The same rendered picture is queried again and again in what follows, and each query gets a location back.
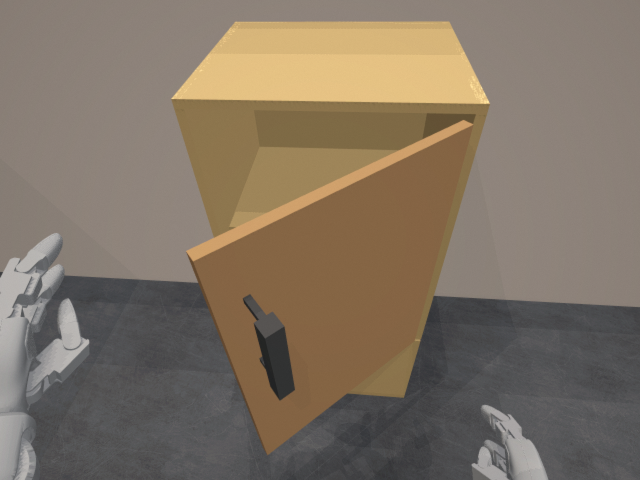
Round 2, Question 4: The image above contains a handle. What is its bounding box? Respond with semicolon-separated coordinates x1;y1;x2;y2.
243;294;295;400

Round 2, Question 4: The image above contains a robot left hand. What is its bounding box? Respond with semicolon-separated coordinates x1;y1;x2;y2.
0;233;89;414

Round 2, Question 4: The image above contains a cupboard door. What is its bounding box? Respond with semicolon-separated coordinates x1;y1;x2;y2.
186;120;474;455

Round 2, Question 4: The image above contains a robot left forearm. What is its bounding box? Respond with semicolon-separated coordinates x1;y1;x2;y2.
0;412;40;480

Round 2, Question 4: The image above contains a robot right hand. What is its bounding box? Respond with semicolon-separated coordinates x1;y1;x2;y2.
472;405;548;480

